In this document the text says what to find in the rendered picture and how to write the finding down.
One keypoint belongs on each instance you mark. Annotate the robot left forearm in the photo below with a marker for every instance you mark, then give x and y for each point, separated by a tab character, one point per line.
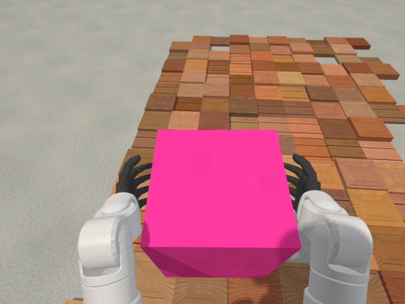
106	253

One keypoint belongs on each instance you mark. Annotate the left robot hand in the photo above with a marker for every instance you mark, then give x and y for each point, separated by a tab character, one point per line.
128	183

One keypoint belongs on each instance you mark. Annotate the robot right forearm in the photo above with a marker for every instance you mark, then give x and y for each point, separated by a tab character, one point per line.
341	248

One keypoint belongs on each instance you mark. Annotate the carton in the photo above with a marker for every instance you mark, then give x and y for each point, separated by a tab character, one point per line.
218	205

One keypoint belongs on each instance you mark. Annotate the right robot hand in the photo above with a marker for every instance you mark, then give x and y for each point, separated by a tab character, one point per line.
307	179

